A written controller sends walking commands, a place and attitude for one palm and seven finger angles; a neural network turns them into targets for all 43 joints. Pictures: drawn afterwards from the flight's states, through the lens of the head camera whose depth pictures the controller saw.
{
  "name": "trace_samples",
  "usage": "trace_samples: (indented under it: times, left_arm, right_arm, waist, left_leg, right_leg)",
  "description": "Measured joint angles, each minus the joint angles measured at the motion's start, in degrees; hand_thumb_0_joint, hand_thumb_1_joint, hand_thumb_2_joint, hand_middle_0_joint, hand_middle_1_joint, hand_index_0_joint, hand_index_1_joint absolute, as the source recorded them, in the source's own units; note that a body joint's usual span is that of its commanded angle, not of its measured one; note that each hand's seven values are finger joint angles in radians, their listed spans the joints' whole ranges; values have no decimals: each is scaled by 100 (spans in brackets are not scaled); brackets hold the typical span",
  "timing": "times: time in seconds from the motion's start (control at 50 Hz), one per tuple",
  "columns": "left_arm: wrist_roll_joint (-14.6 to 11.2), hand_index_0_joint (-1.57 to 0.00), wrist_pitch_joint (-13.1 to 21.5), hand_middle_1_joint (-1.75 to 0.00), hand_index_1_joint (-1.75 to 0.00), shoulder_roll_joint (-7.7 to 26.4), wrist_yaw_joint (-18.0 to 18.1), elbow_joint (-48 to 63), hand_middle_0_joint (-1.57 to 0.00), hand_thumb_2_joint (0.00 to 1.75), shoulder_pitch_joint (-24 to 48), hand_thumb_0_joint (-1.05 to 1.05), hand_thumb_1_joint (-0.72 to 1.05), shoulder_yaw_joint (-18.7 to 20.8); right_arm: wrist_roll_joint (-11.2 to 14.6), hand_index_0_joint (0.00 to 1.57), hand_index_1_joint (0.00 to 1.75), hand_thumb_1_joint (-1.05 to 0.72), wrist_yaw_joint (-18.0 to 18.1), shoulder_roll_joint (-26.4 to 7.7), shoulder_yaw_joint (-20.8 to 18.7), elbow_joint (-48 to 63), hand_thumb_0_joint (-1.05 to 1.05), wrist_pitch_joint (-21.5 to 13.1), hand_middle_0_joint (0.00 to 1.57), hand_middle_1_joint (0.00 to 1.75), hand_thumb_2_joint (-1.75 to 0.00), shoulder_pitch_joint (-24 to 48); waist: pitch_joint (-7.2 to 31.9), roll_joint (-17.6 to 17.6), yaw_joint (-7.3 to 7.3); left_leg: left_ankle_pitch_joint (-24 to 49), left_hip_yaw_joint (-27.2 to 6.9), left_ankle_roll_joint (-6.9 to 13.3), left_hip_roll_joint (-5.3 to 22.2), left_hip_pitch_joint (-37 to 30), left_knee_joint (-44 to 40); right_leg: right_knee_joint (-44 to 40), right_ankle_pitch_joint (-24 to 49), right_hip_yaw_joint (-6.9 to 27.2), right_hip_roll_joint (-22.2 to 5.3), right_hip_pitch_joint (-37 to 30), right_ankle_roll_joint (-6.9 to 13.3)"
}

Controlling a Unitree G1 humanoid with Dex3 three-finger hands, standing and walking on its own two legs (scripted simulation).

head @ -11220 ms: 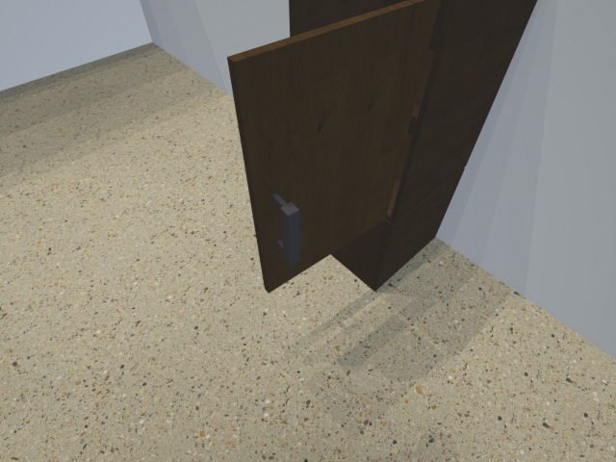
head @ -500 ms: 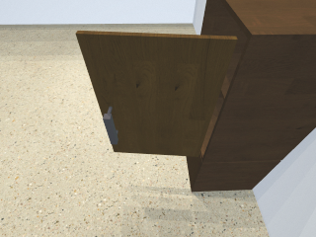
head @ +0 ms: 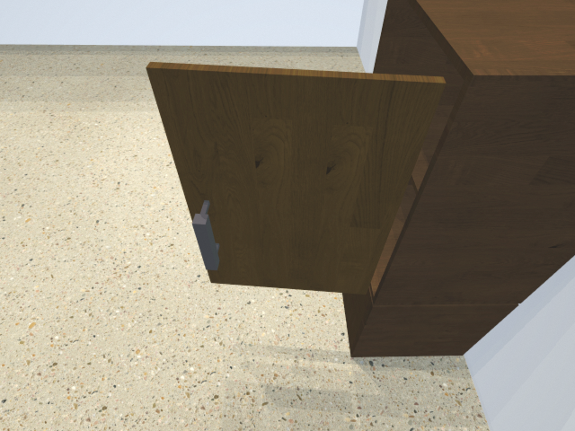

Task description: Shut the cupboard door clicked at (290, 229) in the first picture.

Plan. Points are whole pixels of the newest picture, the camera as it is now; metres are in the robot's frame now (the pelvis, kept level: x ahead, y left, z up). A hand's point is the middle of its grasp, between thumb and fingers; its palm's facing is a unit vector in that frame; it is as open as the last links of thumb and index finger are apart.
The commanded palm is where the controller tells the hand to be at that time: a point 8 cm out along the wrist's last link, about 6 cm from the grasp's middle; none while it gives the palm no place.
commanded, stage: come to a stop and stand still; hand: left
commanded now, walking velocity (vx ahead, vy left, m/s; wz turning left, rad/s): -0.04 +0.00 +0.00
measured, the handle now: (209, 235) +0.49 +0.20 -0.10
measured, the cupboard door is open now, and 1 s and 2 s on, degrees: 84 84 84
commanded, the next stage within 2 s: look again from close up in 0.90 s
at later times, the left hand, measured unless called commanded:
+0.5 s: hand out of the picture +0.02 +0.18 -0.18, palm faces -0.01 -0.98 -0.20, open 7.4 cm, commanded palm none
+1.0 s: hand out of the picture +0.02 +0.19 -0.17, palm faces -0.02 -0.98 -0.21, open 7.4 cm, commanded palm none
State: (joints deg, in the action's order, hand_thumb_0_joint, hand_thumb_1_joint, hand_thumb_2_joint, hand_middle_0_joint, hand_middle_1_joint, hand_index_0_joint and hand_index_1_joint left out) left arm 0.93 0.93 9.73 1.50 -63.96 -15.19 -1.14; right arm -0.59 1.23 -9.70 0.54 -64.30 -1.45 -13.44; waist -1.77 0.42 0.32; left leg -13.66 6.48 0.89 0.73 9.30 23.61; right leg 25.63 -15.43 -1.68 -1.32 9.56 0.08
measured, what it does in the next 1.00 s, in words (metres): stands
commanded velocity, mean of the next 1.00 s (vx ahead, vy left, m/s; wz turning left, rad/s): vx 0.00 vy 0.00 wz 0.00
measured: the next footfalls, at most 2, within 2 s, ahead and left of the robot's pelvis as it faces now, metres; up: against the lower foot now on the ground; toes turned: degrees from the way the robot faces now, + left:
none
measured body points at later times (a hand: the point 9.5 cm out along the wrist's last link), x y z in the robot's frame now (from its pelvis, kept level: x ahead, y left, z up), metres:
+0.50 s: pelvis +0.01 +0.00 +0.00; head +0.04 +0.00 +0.44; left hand +0.02 +0.23 -0.16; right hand +0.02 -0.22 -0.16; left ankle -0.01 +0.11 -0.74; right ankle -0.02 -0.12 -0.74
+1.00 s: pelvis +0.01 +0.01 +0.00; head +0.03 +0.00 +0.45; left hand +0.02 +0.24 -0.16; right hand +0.01 -0.21 -0.17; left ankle -0.01 +0.11 -0.74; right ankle -0.02 -0.12 -0.74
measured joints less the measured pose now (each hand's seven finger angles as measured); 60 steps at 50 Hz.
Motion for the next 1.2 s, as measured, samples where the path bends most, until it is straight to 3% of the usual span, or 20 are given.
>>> trace_samples:
  times: [0.42, 0.56, 0.8, 1.2]
  left_arm:
    - [-17, -20, 29, -29, -30, -49, 38, -45, -20, 90, -32, 1, 91, 10]
    - [-17, -20, 102, -29, -30, -68, 95, 125, -20, 90, -2, 1, 91, -27]
    - [-19, -20, -36, -29, -30, -39, 38, 256, -20, 90, 82, 0, 91, -19]
    - [-20, -20, -22, -29, -30, -43, 17, 26, -20, 90, 43, 0, 91, -16]
  right_arm:
    - [13, 20, 30, -92, 61, 144, -2, -166, 1, 13, 20, 30, -89, -107]
    - [-13, 20, 30, -92, -3, -18, -45, 331, 1, 15, 20, 30, -89, -191]
    - [-21, 20, 30, -93, -7, -62, 20, 331, 1, 57, 20, 30, -89, -242]
    - [10, 20, 30, -91, 14, 43, 20, 27, 0, 10, 20, 30, -89, -92]
  waist:
    - [-57, 72, -17]
    - [-51, -165, -139]
    - [-10, -214, -83]
    - [-125, -11, -30]
  left_leg:
    - [-136, -17, -25, 18, -132, -21]
    - [-433, -70, 47, 64, 332, 660]
    - [-324, 71, 129, -104, 125, 434]
    - [-183, 59, 53, -52, 11, 138]
  right_leg:
    - [-95, -100, -15, 21, -170, 0]
    - [304, -251, -61, 28, 147, -40]
    - [430, -290, 82, -132, 138, -126]
    - [161, -170, 66, -61, 39, -66]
